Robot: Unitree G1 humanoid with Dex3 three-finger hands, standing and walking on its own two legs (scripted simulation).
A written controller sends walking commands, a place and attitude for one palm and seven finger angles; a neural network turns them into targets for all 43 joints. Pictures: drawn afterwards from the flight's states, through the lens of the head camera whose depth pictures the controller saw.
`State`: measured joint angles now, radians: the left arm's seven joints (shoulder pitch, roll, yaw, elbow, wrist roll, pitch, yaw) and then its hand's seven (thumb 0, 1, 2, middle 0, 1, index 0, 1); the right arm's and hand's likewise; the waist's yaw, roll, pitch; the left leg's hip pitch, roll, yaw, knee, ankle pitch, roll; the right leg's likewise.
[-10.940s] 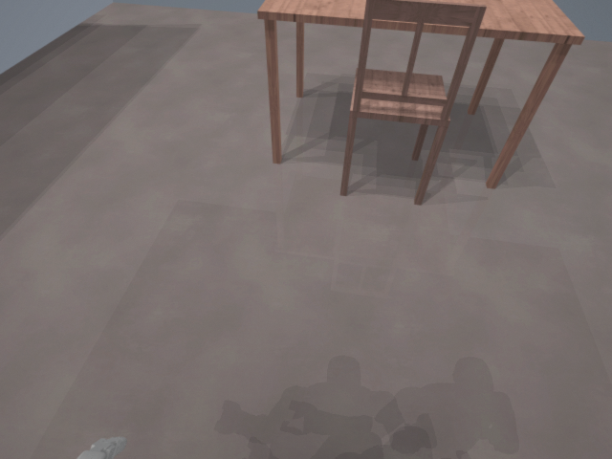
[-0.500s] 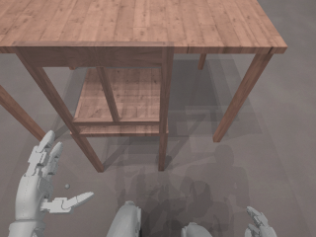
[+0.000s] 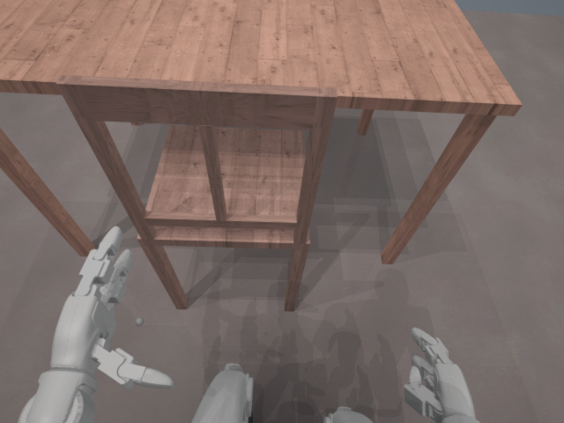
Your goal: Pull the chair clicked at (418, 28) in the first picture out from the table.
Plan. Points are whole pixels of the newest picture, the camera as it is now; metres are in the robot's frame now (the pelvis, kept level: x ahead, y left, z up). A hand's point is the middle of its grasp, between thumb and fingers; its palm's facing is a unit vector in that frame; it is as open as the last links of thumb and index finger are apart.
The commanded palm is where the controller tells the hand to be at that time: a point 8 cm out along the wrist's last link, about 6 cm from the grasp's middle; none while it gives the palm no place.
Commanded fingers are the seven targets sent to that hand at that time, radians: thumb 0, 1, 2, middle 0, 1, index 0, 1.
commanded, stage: raise the hand toward the chair's back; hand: left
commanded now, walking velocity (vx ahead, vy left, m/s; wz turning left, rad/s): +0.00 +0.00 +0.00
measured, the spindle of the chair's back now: (215, 177) +0.51 +0.17 -0.01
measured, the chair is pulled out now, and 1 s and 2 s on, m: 0.00 0.00 0.00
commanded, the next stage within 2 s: aim the fingers beside a spindle in 0.62 s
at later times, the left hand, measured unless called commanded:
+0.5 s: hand (140, 304) +0.25 +0.20 +0.05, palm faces +0.10 -0.99 -0.07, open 16.9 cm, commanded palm +0.22 +0.25 +0.06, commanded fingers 0.00 -0.50 0.30 -0.06 -0.08 -0.06 -0.08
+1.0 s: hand (164, 295) +0.26 +0.18 +0.04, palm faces +0.06 -1.00 -0.04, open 16.9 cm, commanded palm +0.25 +0.23 +0.05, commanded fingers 0.00 -0.50 0.30 -0.06 -0.08 -0.06 -0.08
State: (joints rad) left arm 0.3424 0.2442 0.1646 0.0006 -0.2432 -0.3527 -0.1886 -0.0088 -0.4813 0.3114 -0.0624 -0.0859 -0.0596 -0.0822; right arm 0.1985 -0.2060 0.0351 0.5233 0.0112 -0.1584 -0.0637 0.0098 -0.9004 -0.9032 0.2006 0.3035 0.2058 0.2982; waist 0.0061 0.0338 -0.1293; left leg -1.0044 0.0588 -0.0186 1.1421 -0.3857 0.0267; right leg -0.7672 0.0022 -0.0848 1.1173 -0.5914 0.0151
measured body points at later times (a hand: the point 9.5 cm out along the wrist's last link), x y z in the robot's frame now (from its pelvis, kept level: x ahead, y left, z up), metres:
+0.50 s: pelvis +0.00 -0.01 +0.00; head +0.06 +0.00 +0.45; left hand +0.24 +0.25 +0.06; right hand +0.17 -0.26 -0.08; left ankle +0.09 +0.10 -0.65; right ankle -0.02 -0.14 -0.65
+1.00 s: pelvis +0.01 -0.02 +0.00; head +0.08 -0.01 +0.44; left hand +0.26 +0.23 +0.05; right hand +0.18 -0.26 -0.09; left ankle +0.09 +0.10 -0.65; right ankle -0.02 -0.14 -0.65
